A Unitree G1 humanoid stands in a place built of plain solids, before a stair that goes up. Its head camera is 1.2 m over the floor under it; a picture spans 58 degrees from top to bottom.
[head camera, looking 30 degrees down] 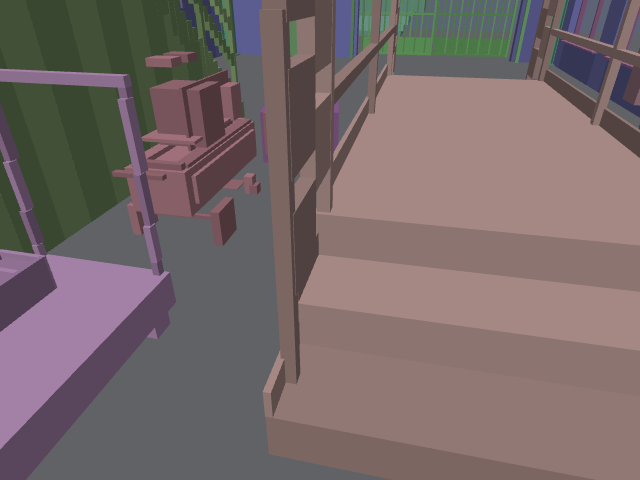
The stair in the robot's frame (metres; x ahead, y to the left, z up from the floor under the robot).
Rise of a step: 0.17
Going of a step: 0.30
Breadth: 1.40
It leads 12 degrees to the right of straight ahead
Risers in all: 3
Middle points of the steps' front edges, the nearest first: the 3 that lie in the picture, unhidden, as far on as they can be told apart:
0.65 -0.53 0.17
0.94 -0.59 0.34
1.24 -0.66 0.51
